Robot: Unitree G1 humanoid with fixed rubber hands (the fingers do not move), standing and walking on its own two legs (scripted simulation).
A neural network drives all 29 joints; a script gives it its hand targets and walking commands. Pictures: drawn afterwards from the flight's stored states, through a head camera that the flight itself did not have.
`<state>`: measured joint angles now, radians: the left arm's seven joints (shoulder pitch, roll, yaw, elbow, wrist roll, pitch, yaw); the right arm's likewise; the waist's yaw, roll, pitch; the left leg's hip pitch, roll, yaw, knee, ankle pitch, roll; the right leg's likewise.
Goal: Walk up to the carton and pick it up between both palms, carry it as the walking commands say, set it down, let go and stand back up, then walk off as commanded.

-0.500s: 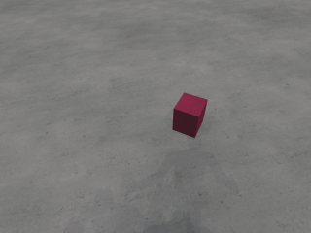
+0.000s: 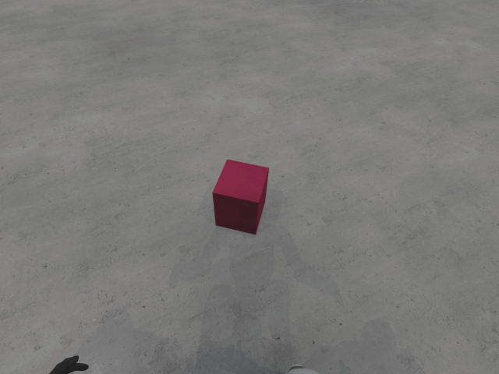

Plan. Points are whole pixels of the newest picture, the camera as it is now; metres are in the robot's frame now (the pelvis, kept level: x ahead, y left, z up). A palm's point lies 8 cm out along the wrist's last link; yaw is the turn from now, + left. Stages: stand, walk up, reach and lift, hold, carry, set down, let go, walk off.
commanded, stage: walk up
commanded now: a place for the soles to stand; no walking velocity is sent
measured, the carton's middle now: (241, 197) +0.96 -0.01 -0.63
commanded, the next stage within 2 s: none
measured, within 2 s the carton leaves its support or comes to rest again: neither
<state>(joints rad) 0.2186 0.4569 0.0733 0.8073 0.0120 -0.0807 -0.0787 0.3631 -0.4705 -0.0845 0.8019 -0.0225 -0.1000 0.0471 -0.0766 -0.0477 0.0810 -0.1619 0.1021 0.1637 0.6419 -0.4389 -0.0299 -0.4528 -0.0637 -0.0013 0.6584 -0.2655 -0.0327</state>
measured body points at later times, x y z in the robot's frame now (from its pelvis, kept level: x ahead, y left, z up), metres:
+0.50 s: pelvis +0.18 -0.01 -0.01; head +0.19 -0.01 +0.44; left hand +0.27 +0.33 -0.10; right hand +0.24 -0.36 -0.10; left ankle +0.19 +0.13 -0.72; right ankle +0.23 -0.12 -0.71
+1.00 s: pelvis +0.32 +0.03 -0.02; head +0.36 +0.02 +0.43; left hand +0.35 +0.38 -0.10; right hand +0.49 -0.29 -0.10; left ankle +0.40 +0.15 -0.72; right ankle +0.29 -0.11 -0.66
